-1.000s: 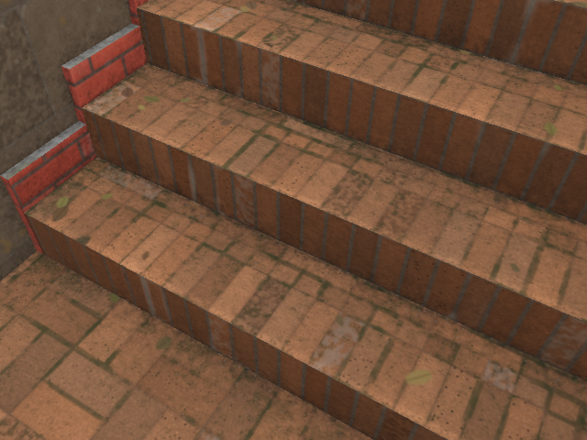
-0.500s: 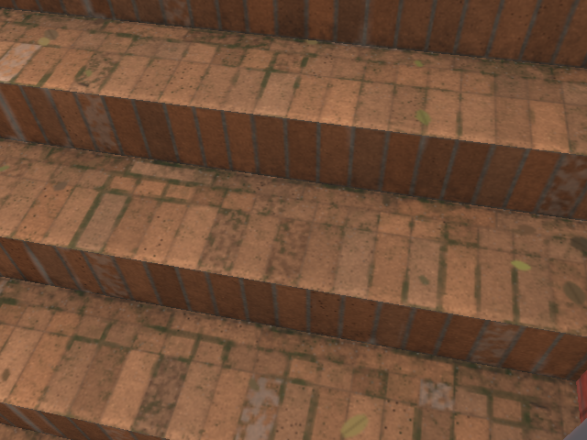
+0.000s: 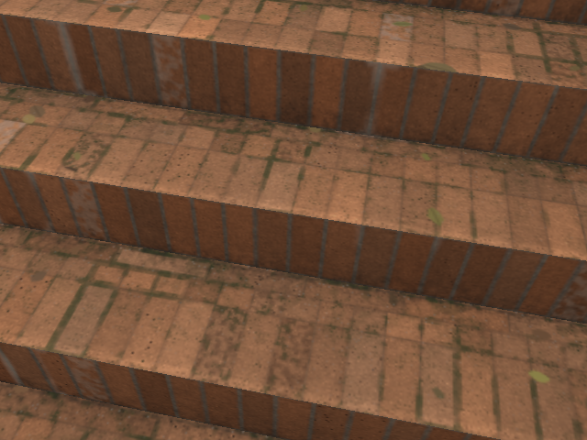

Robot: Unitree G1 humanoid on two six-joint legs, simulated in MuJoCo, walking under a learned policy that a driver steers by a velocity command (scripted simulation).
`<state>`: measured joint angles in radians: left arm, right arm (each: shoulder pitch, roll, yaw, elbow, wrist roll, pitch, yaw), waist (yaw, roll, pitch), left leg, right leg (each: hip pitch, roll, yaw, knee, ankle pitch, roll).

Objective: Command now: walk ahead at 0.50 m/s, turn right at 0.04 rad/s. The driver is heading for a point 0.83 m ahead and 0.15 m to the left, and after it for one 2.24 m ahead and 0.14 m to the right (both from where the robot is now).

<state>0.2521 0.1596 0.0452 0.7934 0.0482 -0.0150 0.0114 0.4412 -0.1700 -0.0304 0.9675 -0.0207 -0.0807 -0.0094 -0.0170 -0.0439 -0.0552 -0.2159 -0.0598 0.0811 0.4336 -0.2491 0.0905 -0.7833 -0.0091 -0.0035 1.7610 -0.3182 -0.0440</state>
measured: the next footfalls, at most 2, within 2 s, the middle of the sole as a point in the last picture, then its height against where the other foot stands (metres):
right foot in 0.32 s outside the picture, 0.17 m higher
left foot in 0.86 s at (241, 330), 0.17 m higher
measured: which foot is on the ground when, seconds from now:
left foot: down 0.00-0.34, up 0.36-0.84, down 0.86-1.00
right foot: up 0.00-0.30, down 0.32-0.88, up 0.90-1.00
